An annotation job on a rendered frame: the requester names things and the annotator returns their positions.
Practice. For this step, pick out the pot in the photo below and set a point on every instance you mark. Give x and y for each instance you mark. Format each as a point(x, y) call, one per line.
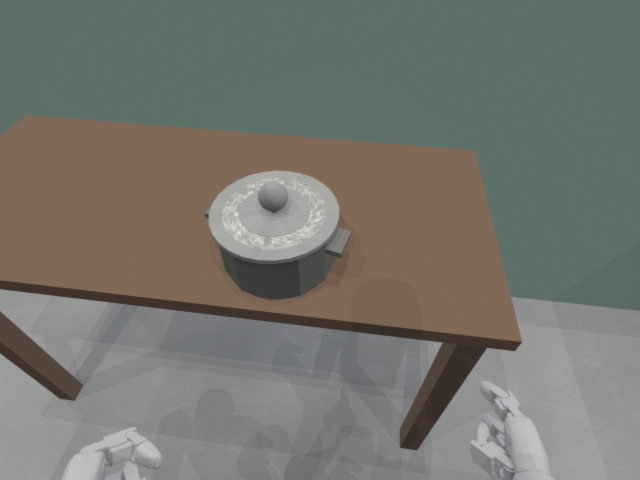
point(286, 280)

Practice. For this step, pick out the table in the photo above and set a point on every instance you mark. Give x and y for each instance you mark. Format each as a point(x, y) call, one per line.
point(115, 212)

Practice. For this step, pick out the right robot hand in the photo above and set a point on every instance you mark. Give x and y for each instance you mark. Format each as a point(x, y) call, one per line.
point(519, 447)

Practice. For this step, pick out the knob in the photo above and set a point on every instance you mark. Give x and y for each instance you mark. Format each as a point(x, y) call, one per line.
point(272, 196)

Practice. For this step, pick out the left robot hand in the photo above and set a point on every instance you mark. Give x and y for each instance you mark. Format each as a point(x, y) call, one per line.
point(125, 446)

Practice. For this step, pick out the lid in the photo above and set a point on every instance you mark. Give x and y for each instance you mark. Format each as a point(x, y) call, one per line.
point(244, 229)

